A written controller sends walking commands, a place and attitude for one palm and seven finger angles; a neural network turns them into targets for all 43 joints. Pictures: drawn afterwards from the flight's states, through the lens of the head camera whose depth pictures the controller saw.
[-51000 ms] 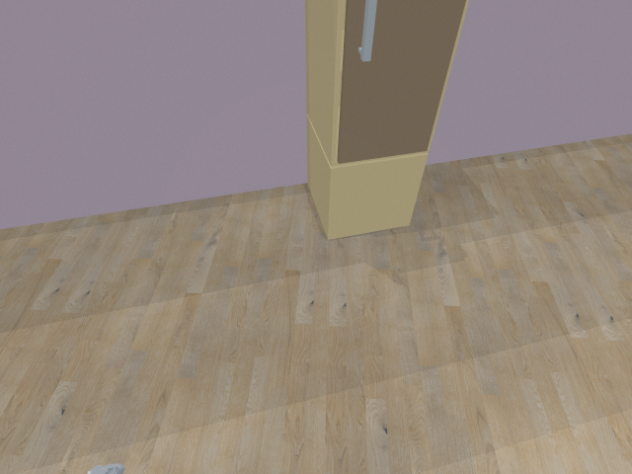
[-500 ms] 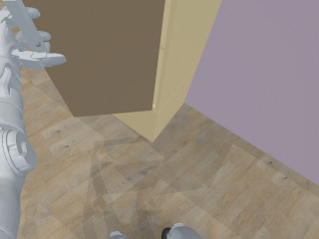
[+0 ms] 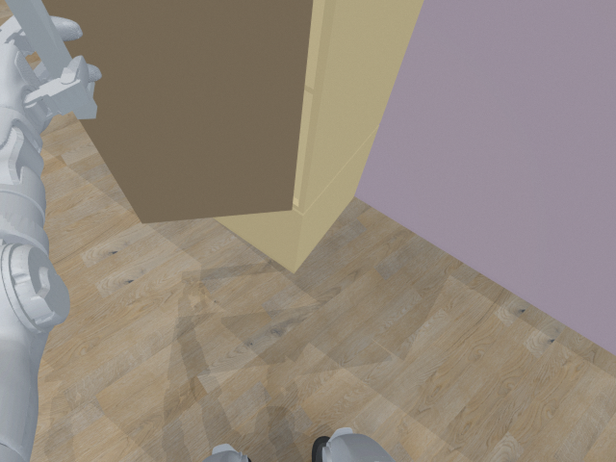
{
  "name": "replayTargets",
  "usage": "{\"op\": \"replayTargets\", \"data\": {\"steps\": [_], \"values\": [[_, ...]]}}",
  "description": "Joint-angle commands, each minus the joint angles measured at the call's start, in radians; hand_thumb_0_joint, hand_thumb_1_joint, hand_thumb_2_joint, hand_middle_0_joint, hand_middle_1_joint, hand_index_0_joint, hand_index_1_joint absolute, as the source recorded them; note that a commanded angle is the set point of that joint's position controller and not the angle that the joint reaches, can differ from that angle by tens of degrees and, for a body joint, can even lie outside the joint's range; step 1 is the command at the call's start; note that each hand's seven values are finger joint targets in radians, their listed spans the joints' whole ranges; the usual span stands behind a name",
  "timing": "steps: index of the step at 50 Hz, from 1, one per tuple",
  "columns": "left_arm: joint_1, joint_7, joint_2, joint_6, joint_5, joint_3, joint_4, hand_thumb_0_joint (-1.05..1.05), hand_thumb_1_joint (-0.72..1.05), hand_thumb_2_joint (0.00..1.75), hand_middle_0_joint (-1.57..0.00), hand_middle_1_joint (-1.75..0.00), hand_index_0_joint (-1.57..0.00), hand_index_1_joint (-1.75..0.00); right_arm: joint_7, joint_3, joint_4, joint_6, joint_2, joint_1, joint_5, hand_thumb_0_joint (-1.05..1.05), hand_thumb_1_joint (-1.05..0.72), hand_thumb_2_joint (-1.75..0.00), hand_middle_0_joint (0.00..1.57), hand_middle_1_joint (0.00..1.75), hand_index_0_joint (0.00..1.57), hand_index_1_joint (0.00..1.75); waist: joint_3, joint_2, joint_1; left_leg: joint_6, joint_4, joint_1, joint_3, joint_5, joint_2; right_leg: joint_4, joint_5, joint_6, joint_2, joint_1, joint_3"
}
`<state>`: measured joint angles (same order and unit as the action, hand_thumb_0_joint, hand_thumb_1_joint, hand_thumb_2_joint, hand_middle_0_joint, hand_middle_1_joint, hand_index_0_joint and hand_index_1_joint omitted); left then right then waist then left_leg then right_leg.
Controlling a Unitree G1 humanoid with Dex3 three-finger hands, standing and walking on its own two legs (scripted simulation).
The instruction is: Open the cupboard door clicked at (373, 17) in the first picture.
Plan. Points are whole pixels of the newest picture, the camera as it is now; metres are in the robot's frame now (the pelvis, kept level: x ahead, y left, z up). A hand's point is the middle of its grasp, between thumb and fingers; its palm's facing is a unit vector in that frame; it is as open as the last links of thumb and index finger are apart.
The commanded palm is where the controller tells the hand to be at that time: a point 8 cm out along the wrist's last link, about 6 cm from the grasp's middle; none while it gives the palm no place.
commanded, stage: pull the door open along its arc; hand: left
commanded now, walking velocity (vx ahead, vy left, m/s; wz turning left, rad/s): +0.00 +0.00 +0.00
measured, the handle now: (61, 48) +0.60 +0.23 +0.14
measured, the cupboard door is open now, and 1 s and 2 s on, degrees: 44 54 95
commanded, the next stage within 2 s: none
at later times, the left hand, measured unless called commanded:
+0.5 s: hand (79, 107) +0.51 +0.20 +0.14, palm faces +0.01 -1.00 +0.01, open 6.0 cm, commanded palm +0.45 +0.25 +0.14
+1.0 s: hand (105, 107) +0.51 +0.17 +0.13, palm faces +0.52 -0.86 -0.02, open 5.6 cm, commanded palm +0.47 +0.21 +0.14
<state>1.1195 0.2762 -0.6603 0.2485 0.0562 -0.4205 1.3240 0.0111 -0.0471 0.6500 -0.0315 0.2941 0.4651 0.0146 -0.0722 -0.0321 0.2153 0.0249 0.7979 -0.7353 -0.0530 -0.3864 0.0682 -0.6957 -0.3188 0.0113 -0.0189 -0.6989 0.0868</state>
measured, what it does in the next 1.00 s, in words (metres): stands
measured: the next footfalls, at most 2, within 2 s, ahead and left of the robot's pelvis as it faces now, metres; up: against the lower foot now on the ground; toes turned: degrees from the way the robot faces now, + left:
none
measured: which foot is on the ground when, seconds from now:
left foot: down 0.00-1.00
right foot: down 0.00-1.00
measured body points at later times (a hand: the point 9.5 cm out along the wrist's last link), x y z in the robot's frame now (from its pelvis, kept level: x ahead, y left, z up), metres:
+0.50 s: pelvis +0.02 +0.00 +0.01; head +0.10 +0.00 +0.45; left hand +0.50 +0.25 +0.14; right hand -0.01 -0.26 -0.10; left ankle -0.01 +0.10 -0.71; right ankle +0.00 -0.12 -0.71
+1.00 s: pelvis -0.01 -0.02 +0.00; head +0.07 -0.01 +0.45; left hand +0.48 +0.22 +0.14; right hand +0.03 -0.27 -0.12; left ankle -0.01 +0.10 -0.71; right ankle +0.00 -0.12 -0.71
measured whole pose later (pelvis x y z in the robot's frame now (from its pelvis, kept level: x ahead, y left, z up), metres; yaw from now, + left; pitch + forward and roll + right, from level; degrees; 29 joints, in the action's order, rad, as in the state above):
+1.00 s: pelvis -0.01 -0.02 +0.00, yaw +2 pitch +15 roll -1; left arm 1.02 -0.42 -0.31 0.24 -0.06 -0.41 1.18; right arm -0.02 -0.01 0.70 0.01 0.23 0.36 0.08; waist -0.11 -0.03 0.14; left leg 0.00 0.75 -0.66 -0.04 -0.36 0.05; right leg -0.70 -0.33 0.03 -0.01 -0.64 0.10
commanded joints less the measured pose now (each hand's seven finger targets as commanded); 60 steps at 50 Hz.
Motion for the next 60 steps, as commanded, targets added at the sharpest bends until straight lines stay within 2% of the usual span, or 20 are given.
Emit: {"op": "replayTargets", "data": {"steps": [1, 3, 6, 16, 21, 24, 25, 30, 31, 32, 33, 35, 37, 38, 40, 41, 44, 46, 51, 60], "values": [[0.521, -0.016, -0.313, 0.062, -0.001, -0.043, -0.235, 0.00, 0.90, 0.90, -0.40, -1.35, -0.40, -1.35, 0.021, 0.065, -0.030, 0.016, 0.187, 0.206, 0.000, 0.00, -0.90, -0.90, 0.20, 0.30, 0.20, 0.30, -0.467, -0.136, 0.014, 0.011, -0.053, 0.340, 0.092, 0.401, -0.034, 0.048, 0.344, -0.007, -0.033, 0.152, -0.054], [0.524, -0.012, -0.264, 0.058, 0.005, -0.009, -0.219, 0.00, 0.90, 0.90, -0.40, -1.35, -0.40, -1.35, 0.019, 0.063, -0.029, 0.018, 0.182, 0.203, 0.000, 0.00, -0.90, -0.90, 0.20, 0.30, 0.20, 0.30, -0.441, -0.137, 0.029, 0.010, -0.053, 0.334, 0.088, 0.389, -0.032, 0.054, 0.334, -0.009, -0.035, 0.136, -0.053], [0.486, -0.007, -0.286, 0.057, 0.010, -0.030, -0.204, 0.00, 0.90, 0.90, -0.40, -1.35, -0.40, -1.35, 0.020, 0.062, -0.033, 0.021, 0.187, 0.203, -0.002, 0.00, -0.90, -0.90, 0.20, 0.30, 0.20, 0.30, -0.436, -0.116, 0.017, 0.014, -0.056, 0.306, 0.083, 0.361, -0.036, 0.057, 0.323, -0.008, -0.034, 0.153, -0.058], [0.225, 0.020, -0.252, 0.056, 0.061, -0.071, -0.352, 0.00, 0.90, 0.90, -0.40, -1.35, -0.40, -1.35, 0.010, 0.076, -0.091, 0.006, 0.178, 0.160, -0.014, 0.00, -0.90, -0.90, 0.20, 0.30, 0.20, 0.30, -0.500, -0.112, -0.079, 0.009, -0.080, 0.355, 0.054, 0.466, -0.033, 0.046, 0.438, 0.001, -0.040, 0.269, -0.051], [0.013, 0.020, -0.184, 0.036, 0.107, -0.070, -0.525, 0.00, 0.90, 0.90, -0.40, -1.35, -0.40, -1.35, -0.001, 0.087, -0.132, -0.003, 0.166, 0.108, -0.027, 0.00, -0.90, -0.90, 0.20, 0.30, 0.20, 0.30, -0.495, -0.096, -0.129, 0.008, -0.100, 0.396, 0.042, 0.588, -0.028, 0.049, 0.528, 0.004, -0.040, 0.334, -0.047], [-0.144, 0.016, -0.126, 0.002, 0.142, -0.065, -0.615, 0.00, 0.90, 0.90, -0.40, -1.35, -0.40, -1.35, -0.006, 0.092, -0.162, -0.001, 0.157, 0.060, -0.038, 0.00, -0.90, -0.90, 0.20, 0.30, 0.20, 0.30, -0.445, -0.035, -0.157, 0.012, -0.126, 0.369, 0.024, 0.573, -0.033, 0.061, 0.563, 0.001, -0.034, 0.398, -0.049], [-0.188, 0.011, -0.115, -0.002, 0.151, -0.063, -0.686, 0.00, 0.90, 0.90, -0.40, -1.35, -0.40, -1.35, -0.007, 0.093, -0.176, 0.002, 0.153, 0.043, -0.043, 0.00, -0.90, -0.90, 0.20, 0.30, 0.20, 0.30, -0.461, -0.061, -0.172, 0.013, -0.128, 0.393, 0.023, 0.615, -0.033, 0.057, 0.577, 0.005, -0.032, 0.415, -0.049], [-0.028, -0.042, -0.055, -0.055, 0.134, -0.006, -0.673, 0.00, 0.90, 0.90, -0.40, -1.35, -0.40, -1.35, 0.010, 0.089, -0.138, 0.007, 0.149, 0.024, -0.042, 0.00, -0.90, -0.90, 0.20, 0.30, 0.20, 0.30, -0.321, -0.008, -0.111, 0.012, -0.142, 0.381, 0.025, 0.486, -0.039, 0.085, 0.509, -0.003, -0.027, 0.340, -0.047], [0.067, -0.188, -0.048, -0.064, 0.177, -0.136, -0.702, 0.00, 0.90, 0.90, -0.40, -1.35, -0.40, -1.35, 0.011, 0.086, -0.133, 0.020, 0.116, -0.009, -0.033, 0.00, -0.90, -0.90, 0.20, 0.30, 0.20, 0.30, -0.312, -0.002, -0.170, 0.003, -0.140, 0.332, 0.034, 0.464, -0.051, 0.097, 0.474, -0.008, -0.025, 0.336, -0.040], [0.067, -0.263, 0.039, -0.086, 0.148, -0.062, -0.629, 0.00, 0.90, 0.90, -0.40, -1.35, -0.40, -1.35, 0.007, 0.084, -0.113, 0.029, 0.112, -0.010, -0.025, 0.00, -0.90, -0.90, 0.20, 0.30, 0.20, 0.30, -0.279, -0.002, -0.129, -0.003, -0.147, 0.334, 0.035, 0.420, -0.051, 0.099, 0.432, -0.012, -0.025, 0.309, -0.038], [0.124, -0.331, 0.060, -0.091, 0.125, -0.060, -0.597, 0.00, 0.90, 0.90, -0.40, -1.35, -0.40, -1.35, 0.005, 0.085, -0.090, 0.037, 0.113, 0.002, -0.018, 0.00, -0.90, -0.90, 0.20, 0.30, 0.20, 0.30, -0.267, 0.028, -0.111, -0.006, -0.144, 0.329, 0.045, 0.403, -0.049, 0.098, 0.402, -0.014, -0.023, 0.283, -0.031], [0.210, -0.461, 0.057, -0.078, 0.048, -0.069, -0.590, 0.00, 0.90, 0.90, -0.40, -1.35, -0.40, -1.35, -0.003, 0.088, -0.065, 0.046, 0.105, 0.016, 0.009, 0.00, -0.90, -0.90, 0.20, 0.30, 0.20, 0.30, -0.328, -0.009, -0.108, -0.002, -0.122, 0.342, 0.049, 0.430, -0.055, 0.082, 0.400, -0.014, -0.016, 0.274, -0.040], [0.256, -0.578, 0.105, -0.062, -0.051, -0.020, -0.565, 0.00, 0.90, 0.90, -0.40, -1.35, -0.40, -1.35, -0.018, 0.088, -0.050, 0.049, 0.090, 0.013, 0.032, 0.00, -0.90, -0.90, 0.20, 0.30, 0.20, 0.30, -0.378, -0.080, -0.100, -0.007, -0.104, 0.364, 0.053, 0.452, -0.056, 0.060, 0.386, -0.011, -0.007, 0.239, -0.040], [0.269, -0.626, 0.123, -0.048, -0.101, 0.004, -0.532, 0.00, 0.90, 0.90, -0.40, -1.35, -0.40, -1.35, -0.025, 0.089, -0.038, 0.049, 0.088, 0.022, 0.045, 0.00, -0.90, -0.90, 0.20, 0.30, 0.20, 0.30, -0.385, -0.057, -0.091, -0.010, -0.098, 0.361, 0.060, 0.444, -0.052, 0.052, 0.365, -0.011, -0.007, 0.219, -0.035], [0.306, -0.714, 0.174, -0.026, -0.117, 0.006, -0.463, 0.00, 0.90, 0.90, -0.40, -1.35, -0.40, -1.35, -0.029, 0.097, -0.027, 0.050, 0.089, 0.028, 0.058, 0.00, -0.90, -0.90, 0.20, 0.30, 0.20, 0.30, -0.394, 0.045, -0.062, -0.004, -0.089, 0.328, 0.063, 0.407, -0.052, 0.061, 0.351, -0.017, -0.011, 0.224, -0.035], [0.328, -0.726, 0.180, -0.011, -0.121, 0.014, -0.443, 0.00, 0.90, 0.90, -0.40, -1.35, -0.40, -1.35, -0.027, 0.102, -0.027, 0.052, 0.093, 0.026, 0.058, 0.00, -0.90, -0.90, 0.20, 0.30, 0.20, 0.30, -0.420, 0.063, -0.052, -0.003, -0.089, 0.317, 0.055, 0.377, -0.055, 0.064, 0.349, -0.021, -0.009, 0.241, -0.044], [0.436, -0.711, 0.162, 0.043, -0.150, 0.046, -0.424, 0.00, 0.90, 0.90, -0.40, -1.35, -0.40, -1.35, -0.022, 0.102, -0.009, 0.054, 0.091, 0.036, 0.060, 0.00, -0.90, -0.90, 0.20, 0.30, 0.20, 0.30, -0.452, -0.022, -0.042, -0.004, -0.090, 0.331, 0.051, 0.359, -0.057, 0.063, 0.350, -0.014, -0.005, 0.245, -0.057], [0.477, -0.695, 0.139, 0.074, -0.158, 0.051, -0.407, 0.00, 0.90, 0.90, -0.40, -1.35, -0.40, -1.35, -0.019, 0.103, 0.000, 0.053, 0.094, 0.050, 0.060, 0.00, -0.90, -0.90, 0.20, 0.30, 0.20, 0.30, -0.464, -0.037, -0.033, -0.002, -0.089, 0.341, 0.056, 0.367, -0.054, 0.063, 0.354, -0.012, -0.007, 0.241, -0.062], [0.476, -0.652, 0.096, 0.115, -0.130, 0.030, -0.339, 0.00, 0.90, 0.90, -0.40, -1.35, -0.40, -1.35, -0.015, 0.098, 0.018, 0.058, 0.106, 0.072, 0.055, 0.00, -0.90, -0.90, 0.20, 0.30, 0.20, 0.30, -0.418, -0.007, -0.024, 0.008, -0.112, 0.283, 0.052, 0.279, -0.057, 0.096, 0.299, -0.015, -0.012, 0.259, -0.071], [0.254, -0.619, 0.121, 0.150, -0.074, 0.002, -0.395, 0.00, 0.90, 0.90, -0.40, -1.35, -0.40, -1.35, -0.034, 0.114, 0.017, 0.059, 0.109, 0.086, 0.044, 0.00, -0.90, -0.90, 0.20, 0.30, 0.20, 0.30, -0.438, -0.011, -0.086, 0.011, -0.146, 0.285, 0.026, 0.299, -0.064, 0.126, 0.351, -0.008, -0.019, 0.379, -0.072]]}}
